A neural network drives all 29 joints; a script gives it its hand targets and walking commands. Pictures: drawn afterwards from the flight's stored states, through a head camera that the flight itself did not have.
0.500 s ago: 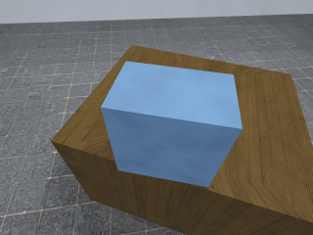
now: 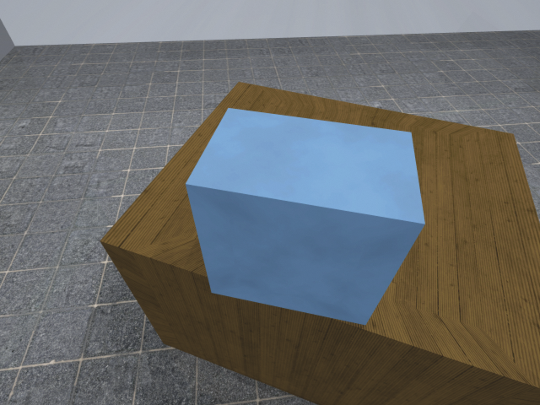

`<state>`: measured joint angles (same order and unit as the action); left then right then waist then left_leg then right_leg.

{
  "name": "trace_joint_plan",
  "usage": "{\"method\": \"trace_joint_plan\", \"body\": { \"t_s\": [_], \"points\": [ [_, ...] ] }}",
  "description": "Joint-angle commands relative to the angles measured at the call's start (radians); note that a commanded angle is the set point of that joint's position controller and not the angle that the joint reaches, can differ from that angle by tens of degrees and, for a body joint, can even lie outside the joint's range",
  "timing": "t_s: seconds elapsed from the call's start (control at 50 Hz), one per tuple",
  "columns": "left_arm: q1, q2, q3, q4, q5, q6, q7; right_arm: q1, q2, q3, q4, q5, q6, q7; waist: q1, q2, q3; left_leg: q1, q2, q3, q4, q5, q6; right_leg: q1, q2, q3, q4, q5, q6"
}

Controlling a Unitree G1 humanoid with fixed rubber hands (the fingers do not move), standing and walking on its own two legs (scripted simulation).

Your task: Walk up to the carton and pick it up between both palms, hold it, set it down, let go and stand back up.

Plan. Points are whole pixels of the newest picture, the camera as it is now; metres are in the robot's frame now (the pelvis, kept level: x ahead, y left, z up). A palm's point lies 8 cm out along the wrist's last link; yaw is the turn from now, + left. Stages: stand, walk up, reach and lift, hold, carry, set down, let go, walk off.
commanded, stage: walk up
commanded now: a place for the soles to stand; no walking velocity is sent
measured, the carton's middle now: (300, 221) +0.42 -0.02 +0.03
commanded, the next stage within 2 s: reach and lift in 0.04 s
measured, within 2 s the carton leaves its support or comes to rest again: neither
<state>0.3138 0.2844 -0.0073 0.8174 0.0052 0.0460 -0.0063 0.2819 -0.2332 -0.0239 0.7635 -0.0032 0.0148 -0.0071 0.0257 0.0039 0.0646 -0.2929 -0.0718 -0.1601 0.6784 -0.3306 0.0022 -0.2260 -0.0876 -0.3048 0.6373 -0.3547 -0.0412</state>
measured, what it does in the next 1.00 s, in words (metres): stands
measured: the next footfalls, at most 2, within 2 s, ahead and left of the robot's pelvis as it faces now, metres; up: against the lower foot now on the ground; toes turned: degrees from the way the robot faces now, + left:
none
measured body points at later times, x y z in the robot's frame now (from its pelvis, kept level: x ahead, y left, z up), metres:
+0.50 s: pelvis -0.03 -0.02 +0.00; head +0.00 +0.01 +0.45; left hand +0.17 +0.23 -0.11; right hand +0.11 -0.26 -0.09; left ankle +0.02 +0.12 -0.72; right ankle +0.00 -0.09 -0.72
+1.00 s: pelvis +0.01 +0.00 +0.02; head +0.02 +0.02 +0.47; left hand +0.19 +0.25 -0.07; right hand +0.15 -0.23 -0.06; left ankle +0.02 +0.12 -0.72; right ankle +0.00 -0.09 -0.72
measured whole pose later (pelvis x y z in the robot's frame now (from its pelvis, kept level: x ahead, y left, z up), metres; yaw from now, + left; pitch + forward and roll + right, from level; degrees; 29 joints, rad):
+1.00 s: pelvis +0.01 +0.00 +0.02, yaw -9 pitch -3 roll +0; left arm 0.24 0.31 0.06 0.54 -0.13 -0.01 -0.01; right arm 0.17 -0.11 -0.02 0.76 0.04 -0.28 0.00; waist 0.06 -0.05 0.07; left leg -0.15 0.02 0.03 0.47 -0.26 -0.01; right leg -0.16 0.02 -0.10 0.45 -0.24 -0.05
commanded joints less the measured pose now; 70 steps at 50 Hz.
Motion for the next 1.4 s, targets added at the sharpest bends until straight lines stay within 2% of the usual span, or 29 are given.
{"method": "trace_joint_plan", "body": {
  "t_s": [0.0,0.02,0.04,0.06,0.08,0.12,0.14,0.16,0.18,0.2,0.22,0.26,0.28,0.3,0.32,0.36,0.38,0.42,0.48,0.54,0.62,0.64,0.7,0.82,0.88,0.94,1.02,1.16,1.38],
  "points": [
    [0.016,0.167,0.05,-0.098,0.001,-0.022,0.006,0.008,-0.199,-0.056,-0.09,0.001,-0.031,-0.015,-0.002,0.04,-0.025,-0.139,0.101,-0.174,-0.177,0.148,0.076,0.086,-0.096,0.2,-0.135,0.036,-0.034],
    [0.024,0.164,0.05,-0.097,0.001,-0.023,0.006,0.003,-0.202,-0.056,-0.089,0.001,-0.03,-0.016,0.002,0.052,-0.026,-0.159,0.107,-0.196,-0.196,0.124,0.082,0.101,-0.086,0.206,-0.126,0.033,-0.03],
    [-0.608,0.246,0.101,-0.371,-0.039,0.123,0.032,-0.552,-0.016,-0.085,0.06,-0.126,-0.132,-0.001,-0.091,0.038,-0.135,-0.361,0.13,0.174,-0.039,-0.05,-0.012,-0.159,0.022,0.248,0.112,-0.089,-0.006],
    [-0.504,0.195,0.078,-0.385,-0.03,0.201,0.062,-0.46,-0.072,-0.089,0.139,-0.113,-0.155,0.029,-0.082,0.072,-0.001,-0.455,0.129,0.137,-0.088,-0.179,0.0,-0.074,0.027,0.229,0.111,-0.13,-0.01],
    [-0.445,0.178,0.095,-0.398,-0.028,0.261,0.06,-0.455,-0.096,-0.109,0.105,-0.114,-0.132,0.052,-0.058,-0.004,-0.127,-0.411,0.118,0.156,-0.034,-0.077,-0.014,0.001,0.01,0.238,0.132,-0.078,0.0],
    [-0.368,0.166,0.099,-0.459,-0.013,0.338,0.055,-0.354,-0.13,-0.079,0.078,-0.068,-0.128,0.067,-0.039,0.025,-0.213,-0.338,0.122,0.169,-0.032,0.011,-0.019,-0.018,0.016,0.226,0.127,0.022,-0.007],
    [-0.315,0.155,0.106,-0.494,-0.01,0.358,0.056,-0.308,-0.157,-0.072,0.086,-0.045,-0.141,0.072,-0.037,0.055,-0.264,-0.277,0.124,0.169,-0.031,0.131,-0.027,-0.005,0.03,0.211,0.119,0.115,-0.012],
    [-0.252,0.147,0.12,-0.525,-0.004,0.367,0.055,-0.26,-0.184,-0.066,0.102,-0.02,-0.163,0.074,-0.037,0.076,-0.311,-0.179,0.114,0.163,-0.022,0.311,-0.041,0.018,0.051,0.199,0.102,0.231,-0.012],
    [-0.192,0.143,0.136,-0.552,0.002,0.374,0.05,-0.245,-0.209,-0.066,0.103,0.002,-0.187,0.075,-0.032,0.066,-0.358,-0.072,0.102,0.15,-0.012,0.434,-0.049,0.037,0.075,0.194,0.077,0.296,-0.011],
    [-0.165,0.16,0.157,-0.558,-0.002,0.374,0.04,-0.252,-0.203,-0.068,0.082,0.017,-0.205,0.07,-0.023,0.008,-0.351,0.016,0.08,0.164,-0.03,0.373,-0.032,0.036,0.086,0.21,-0.014,0.242,-0.006],
    [-0.137,0.158,0.163,-0.518,-0.001,0.377,0.037,-0.262,-0.189,-0.054,0.046,0.021,-0.209,0.057,-0.009,-0.01,-0.284,0.012,0.076,0.185,-0.055,0.368,-0.028,0.042,0.082,0.214,-0.057,0.289,0.006],
    [-0.081,0.158,0.197,-0.483,0.012,0.375,0.034,-0.279,-0.165,-0.03,0.004,0.029,-0.201,0.038,0.028,-0.005,-0.238,-0.04,0.052,0.211,-0.105,0.335,-0.027,0.158,0.079,0.251,-0.103,0.262,0.014],
    [-0.078,0.162,0.211,-0.468,0.021,0.376,0.034,-0.29,-0.14,-0.022,-0.019,0.027,-0.189,0.031,0.047,-0.009,-0.209,-0.093,0.043,0.227,-0.124,0.279,-0.024,0.203,0.066,0.282,-0.124,0.215,0.021],
    [-0.101,0.166,0.224,-0.447,0.023,0.377,0.031,-0.313,-0.108,-0.019,-0.048,0.018,-0.172,0.026,0.066,-0.044,-0.168,-0.141,0.037,0.236,-0.14,0.171,-0.014,0.196,0.046,0.328,-0.166,0.063,0.03],
    [-0.11,0.18,0.227,-0.422,0.029,0.384,0.034,-0.279,-0.078,0.007,-0.1,-0.008,-0.155,0.018,0.061,-0.044,-0.091,-0.162,0.032,0.229,-0.16,0.084,0.009,0.18,0.028,0.338,-0.174,0.013,0.028],
    [-0.161,0.183,0.23,-0.426,0.033,0.378,0.04,-0.298,-0.035,0.022,-0.165,-0.005,-0.133,0.014,0.089,-0.014,-0.061,-0.206,0.042,0.233,-0.179,0.042,0.018,0.186,0.019,0.359,-0.188,-0.065,0.029],
    [-0.191,0.18,0.231,-0.438,0.035,0.371,0.041,-0.295,-0.021,0.023,-0.182,-0.001,-0.124,0.017,0.093,-0.004,-0.069,-0.206,0.048,0.236,-0.19,0.019,0.018,0.184,0.021,0.363,-0.196,-0.111,0.027],
    [-0.244,0.167,0.22,-0.471,0.018,0.351,0.041,-0.29,-0.002,0.005,-0.235,-0.003,-0.111,0.018,0.079,0.026,-0.06,-0.181,0.059,0.24,-0.199,-0.005,0.012,0.157,0.018,0.366,-0.211,-0.135,0.026],
    [-0.292,0.179,0.214,-0.522,-0.008,0.295,0.04,-0.271,0.02,-0.003,-0.304,0.001,-0.109,0.009,0.064,0.026,-0.097,-0.161,0.062,0.241,-0.175,0.007,0.013,0.126,-0.013,0.404,-0.232,-0.158,0.033],
    [-0.283,0.182,0.19,-0.588,-0.058,0.207,0.045,-0.226,0.035,-0.009,-0.338,0.002,-0.145,0.001,0.048,0.034,-0.162,-0.127,0.07,0.24,-0.187,0.071,0.009,0.141,0.0,0.39,-0.215,-0.028,0.041],
    [-0.24,0.196,0.174,-0.575,-0.079,0.104,0.036,-0.177,0.048,-0.018,-0.271,0.002,-0.2,-0.016,0.018,0.033,-0.172,-0.107,0.067,0.237,-0.206,0.124,0.011,0.179,0.0,0.39,-0.216,0.093,0.049],
    [-0.209,0.196,0.172,-0.546,-0.084,0.088,0.029,-0.163,0.041,-0.021,-0.252,-0.001,-0.211,-0.022,0.006,0.016,-0.161,-0.091,0.066,0.233,-0.211,0.131,0.013,0.188,-0.001,0.391,-0.224,0.114,0.053],
    [-0.185,0.201,0.155,-0.531,-0.094,0.045,0.013,-0.164,0.027,-0.031,-0.204,0.003,-0.246,-0.032,-0.004,0.017,-0.161,-0.055,0.064,0.228,-0.231,0.166,0.007,0.206,0.02,0.366,-0.231,0.156,0.044],
    [-0.14,0.196,0.141,-0.481,-0.12,-0.048,0.0,-0.181,0.011,-0.035,-0.169,0.027,-0.312,-0.02,0.013,0.013,-0.137,0.019,0.059,0.218,-0.271,0.279,-0.002,0.208,0.062,0.322,-0.258,0.226,0.034],
    [-0.134,0.178,0.122,-0.453,-0.136,-0.086,-0.003,-0.181,-0.001,-0.033,-0.151,0.043,-0.331,-0.01,0.014,0.012,-0.129,0.052,0.064,0.21,-0.286,0.295,-0.005,0.189,0.075,0.313,-0.276,0.188,0.022],
    [-0.126,0.153,0.105,-0.436,-0.139,-0.122,0.008,-0.19,-0.02,-0.036,-0.13,0.06,-0.357,0.008,0.028,0.044,-0.112,0.092,0.07,0.202,-0.297,0.332,-0.021,0.158,0.091,0.294,-0.287,0.177,0.01],
    [-0.165,0.14,0.103,-0.398,-0.143,-0.175,0.024,-0.191,-0.031,-0.027,-0.137,0.085,-0.393,0.032,0.034,0.043,-0.112,0.089,0.068,0.192,-0.292,0.366,-0.027,0.139,0.091,0.298,-0.29,0.174,-0.001],
    [-0.137,0.114,0.093,-0.394,-0.14,-0.298,0.038,-0.148,-0.076,-0.006,-0.107,0.169,-0.472,0.056,0.032,0.065,-0.148,0.153,0.07,0.184,-0.274,0.48,-0.05,0.168,0.106,0.312,-0.277,0.282,-0.011],
    [-0.124,0.107,0.06,-0.364,-0.185,-0.452,0.03,-0.14,-0.115,0.002,-0.116,0.233,-0.574,0.065,0.02,0.044,-0.12,0.154,0.075,0.176,-0.262,0.452,-0.054,0.143,0.119,0.326,-0.262,0.296,-0.01]
  ]
}}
